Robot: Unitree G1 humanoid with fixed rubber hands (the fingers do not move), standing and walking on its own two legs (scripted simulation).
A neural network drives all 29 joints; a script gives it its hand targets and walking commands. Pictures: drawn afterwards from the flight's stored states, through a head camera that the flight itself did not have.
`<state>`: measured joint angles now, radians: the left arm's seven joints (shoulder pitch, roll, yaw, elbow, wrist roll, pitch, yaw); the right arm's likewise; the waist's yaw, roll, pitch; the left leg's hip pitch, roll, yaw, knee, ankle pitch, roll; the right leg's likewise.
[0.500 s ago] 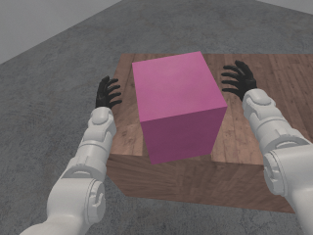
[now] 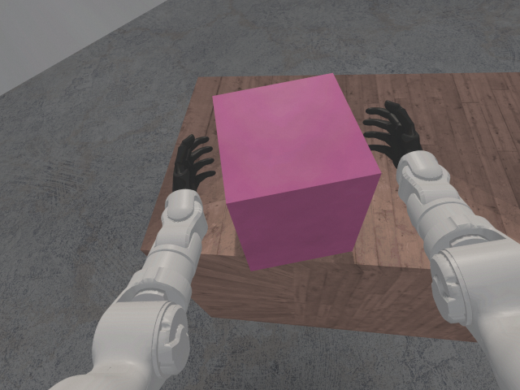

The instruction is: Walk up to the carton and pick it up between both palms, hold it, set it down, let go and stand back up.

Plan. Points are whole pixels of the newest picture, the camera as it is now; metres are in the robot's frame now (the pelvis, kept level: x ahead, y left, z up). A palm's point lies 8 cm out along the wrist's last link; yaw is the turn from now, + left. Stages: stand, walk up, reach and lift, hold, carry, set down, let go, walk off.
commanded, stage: reach and lift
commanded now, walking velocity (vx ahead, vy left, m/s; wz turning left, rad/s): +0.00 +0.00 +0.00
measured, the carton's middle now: (288, 180) +0.47 +0.07 +0.00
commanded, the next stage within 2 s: none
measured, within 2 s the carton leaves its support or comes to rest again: neither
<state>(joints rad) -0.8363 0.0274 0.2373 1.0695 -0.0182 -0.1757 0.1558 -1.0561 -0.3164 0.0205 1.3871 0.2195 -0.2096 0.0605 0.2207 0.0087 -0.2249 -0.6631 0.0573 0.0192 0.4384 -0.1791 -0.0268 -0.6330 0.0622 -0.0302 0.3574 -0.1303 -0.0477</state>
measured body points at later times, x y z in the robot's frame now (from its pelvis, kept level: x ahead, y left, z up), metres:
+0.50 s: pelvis +0.00 +0.00 +0.01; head +0.09 +0.01 +0.45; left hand +0.40 +0.22 +0.06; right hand +0.48 -0.07 +0.06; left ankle -0.01 +0.12 -0.73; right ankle +0.00 -0.09 -0.73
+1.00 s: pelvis +0.00 -0.01 +0.01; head +0.08 +0.01 +0.45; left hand +0.38 +0.21 +0.06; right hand +0.47 -0.07 +0.06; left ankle -0.01 +0.12 -0.73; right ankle +0.00 -0.09 -0.73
